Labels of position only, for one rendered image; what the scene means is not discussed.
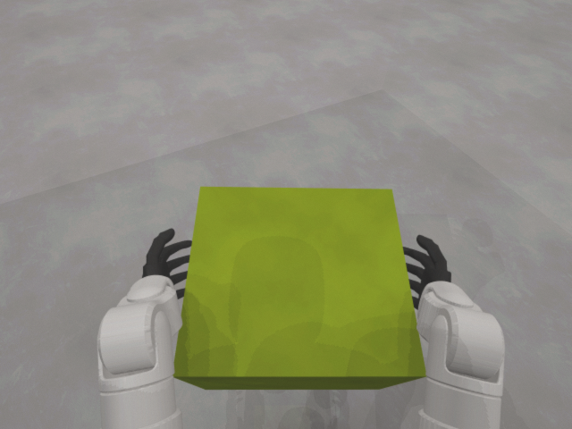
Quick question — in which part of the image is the left robot hand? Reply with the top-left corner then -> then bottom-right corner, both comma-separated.
142,229 -> 192,299

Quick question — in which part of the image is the right robot forearm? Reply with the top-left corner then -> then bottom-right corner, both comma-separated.
416,281 -> 505,429

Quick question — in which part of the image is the left robot forearm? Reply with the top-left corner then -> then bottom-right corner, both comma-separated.
97,275 -> 183,429

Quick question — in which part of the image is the right robot hand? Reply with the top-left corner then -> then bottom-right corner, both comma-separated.
403,235 -> 451,310

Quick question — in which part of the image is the carton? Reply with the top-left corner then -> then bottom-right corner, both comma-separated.
173,187 -> 426,390

